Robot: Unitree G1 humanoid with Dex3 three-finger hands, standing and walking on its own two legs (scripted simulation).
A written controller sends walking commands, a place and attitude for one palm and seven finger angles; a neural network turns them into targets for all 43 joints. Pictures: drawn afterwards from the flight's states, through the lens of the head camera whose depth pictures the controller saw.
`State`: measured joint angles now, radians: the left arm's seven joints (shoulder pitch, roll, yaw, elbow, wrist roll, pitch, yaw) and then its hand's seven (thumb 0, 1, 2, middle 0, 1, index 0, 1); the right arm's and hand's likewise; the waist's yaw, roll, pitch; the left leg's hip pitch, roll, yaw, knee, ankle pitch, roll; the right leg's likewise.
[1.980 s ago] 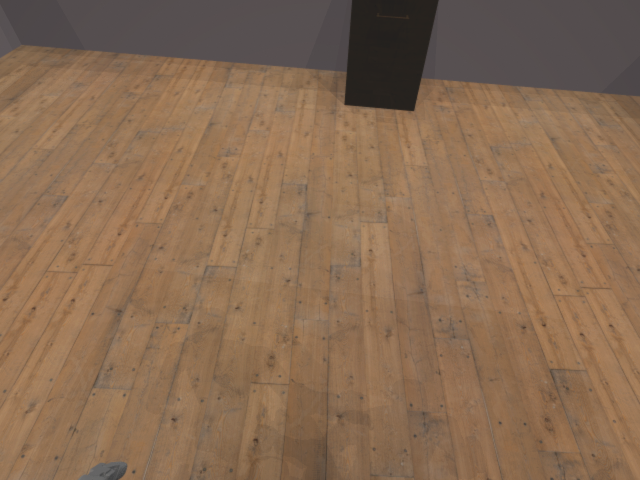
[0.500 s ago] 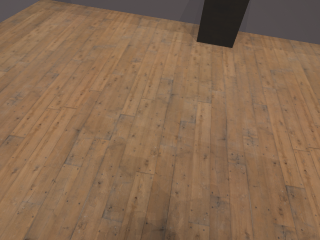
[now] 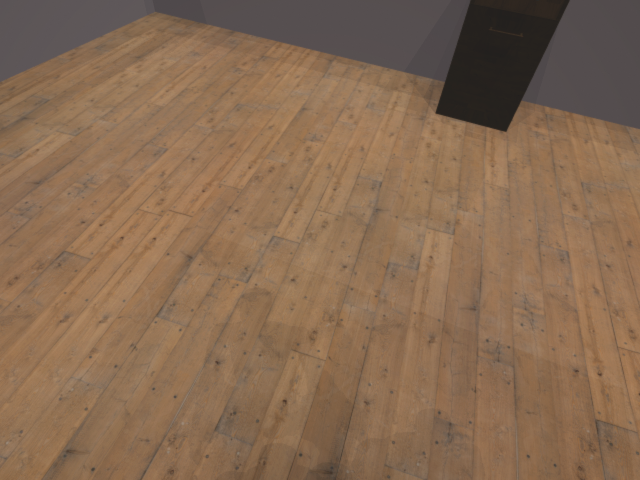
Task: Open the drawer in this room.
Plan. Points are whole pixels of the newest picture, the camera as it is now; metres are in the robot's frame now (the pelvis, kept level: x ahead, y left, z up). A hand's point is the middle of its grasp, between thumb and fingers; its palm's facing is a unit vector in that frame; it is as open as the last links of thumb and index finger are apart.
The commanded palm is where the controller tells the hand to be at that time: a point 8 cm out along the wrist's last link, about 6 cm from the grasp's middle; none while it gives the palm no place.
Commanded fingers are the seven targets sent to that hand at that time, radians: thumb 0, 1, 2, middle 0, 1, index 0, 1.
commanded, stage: turn or walk to find it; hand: left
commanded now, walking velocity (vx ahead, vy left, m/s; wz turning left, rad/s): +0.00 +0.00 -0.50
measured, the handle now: out of the picture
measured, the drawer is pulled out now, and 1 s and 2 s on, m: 0.00 0.00 0.00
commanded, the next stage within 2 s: stand and wait in 0.74 s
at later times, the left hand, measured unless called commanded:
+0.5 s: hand out of the picture +0.00 +0.16 -0.16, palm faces -0.08 -0.97 -0.22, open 7.3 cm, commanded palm none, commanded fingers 0.00 0.90 0.90 -0.20 -0.30 -0.20 -0.30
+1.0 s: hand (217, 409) +0.25 +0.18 -0.18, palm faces -0.20 -0.97 -0.15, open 7.4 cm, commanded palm none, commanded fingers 0.00 0.90 0.90 -0.20 -0.30 -0.20 -0.30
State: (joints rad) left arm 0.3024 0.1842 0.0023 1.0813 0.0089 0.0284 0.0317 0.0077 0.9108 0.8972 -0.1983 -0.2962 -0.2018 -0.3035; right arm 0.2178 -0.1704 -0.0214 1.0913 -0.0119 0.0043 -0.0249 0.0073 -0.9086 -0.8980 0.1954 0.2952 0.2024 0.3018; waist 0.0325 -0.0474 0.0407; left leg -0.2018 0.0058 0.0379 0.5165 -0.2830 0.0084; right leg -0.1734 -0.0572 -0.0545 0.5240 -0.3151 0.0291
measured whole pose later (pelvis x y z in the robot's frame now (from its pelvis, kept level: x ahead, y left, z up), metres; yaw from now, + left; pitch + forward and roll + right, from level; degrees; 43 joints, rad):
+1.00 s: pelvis +0.19 +0.02 +0.00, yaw -15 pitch -1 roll -1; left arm 0.28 0.18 0.05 1.07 0.03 -0.01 0.01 0.01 0.91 0.90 -0.19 -0.30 -0.20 -0.30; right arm 0.23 -0.14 -0.04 1.05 -0.02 -0.06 -0.03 -0.01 -0.95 -0.90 0.20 0.30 0.21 0.30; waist 0.01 -0.05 0.04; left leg -0.28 0.02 0.18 0.50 -0.21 0.08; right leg -0.43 -0.06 -0.06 1.14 -0.39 -0.01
